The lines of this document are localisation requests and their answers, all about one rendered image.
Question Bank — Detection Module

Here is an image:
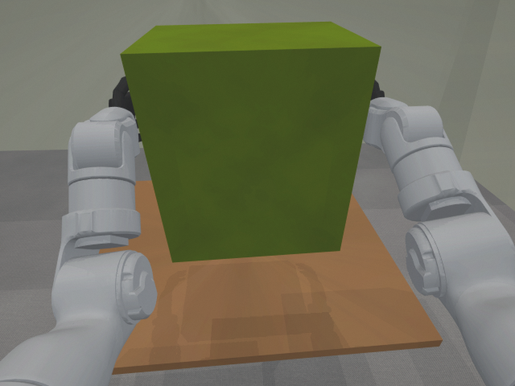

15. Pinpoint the robot right hand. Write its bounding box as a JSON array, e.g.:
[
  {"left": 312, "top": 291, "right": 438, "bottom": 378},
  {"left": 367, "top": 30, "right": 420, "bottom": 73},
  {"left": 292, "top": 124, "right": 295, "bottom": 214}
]
[{"left": 371, "top": 81, "right": 385, "bottom": 100}]

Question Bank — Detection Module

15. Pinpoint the table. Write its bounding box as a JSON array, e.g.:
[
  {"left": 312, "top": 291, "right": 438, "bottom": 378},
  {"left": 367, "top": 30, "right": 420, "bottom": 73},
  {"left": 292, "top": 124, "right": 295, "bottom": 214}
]
[{"left": 99, "top": 180, "right": 443, "bottom": 375}]

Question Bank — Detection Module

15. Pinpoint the right robot upper arm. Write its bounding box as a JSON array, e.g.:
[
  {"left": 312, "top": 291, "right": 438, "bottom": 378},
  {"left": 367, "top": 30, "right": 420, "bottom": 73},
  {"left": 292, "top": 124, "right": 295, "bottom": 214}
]
[{"left": 406, "top": 211, "right": 515, "bottom": 386}]

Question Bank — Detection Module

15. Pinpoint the left robot upper arm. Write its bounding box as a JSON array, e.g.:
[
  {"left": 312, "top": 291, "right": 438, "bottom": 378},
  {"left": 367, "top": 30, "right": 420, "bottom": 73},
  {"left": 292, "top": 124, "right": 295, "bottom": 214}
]
[{"left": 0, "top": 250, "right": 157, "bottom": 386}]

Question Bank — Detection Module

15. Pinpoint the robot left hand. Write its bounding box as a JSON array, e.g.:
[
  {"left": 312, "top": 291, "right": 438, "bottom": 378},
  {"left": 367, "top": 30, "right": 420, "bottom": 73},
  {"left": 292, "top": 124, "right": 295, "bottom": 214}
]
[{"left": 109, "top": 76, "right": 142, "bottom": 142}]

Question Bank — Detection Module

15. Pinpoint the carton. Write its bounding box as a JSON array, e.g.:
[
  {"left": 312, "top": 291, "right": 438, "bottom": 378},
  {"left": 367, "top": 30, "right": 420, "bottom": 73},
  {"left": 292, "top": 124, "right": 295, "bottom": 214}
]
[{"left": 120, "top": 22, "right": 381, "bottom": 263}]

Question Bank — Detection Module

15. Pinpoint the left robot forearm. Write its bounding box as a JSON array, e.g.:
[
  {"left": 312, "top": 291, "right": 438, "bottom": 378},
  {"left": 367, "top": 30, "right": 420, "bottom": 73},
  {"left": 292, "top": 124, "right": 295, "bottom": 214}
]
[{"left": 51, "top": 107, "right": 141, "bottom": 319}]

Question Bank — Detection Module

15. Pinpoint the right robot forearm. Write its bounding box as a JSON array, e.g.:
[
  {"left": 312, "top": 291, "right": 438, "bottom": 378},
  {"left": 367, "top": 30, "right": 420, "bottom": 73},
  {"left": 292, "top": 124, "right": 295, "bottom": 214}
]
[{"left": 363, "top": 97, "right": 515, "bottom": 257}]

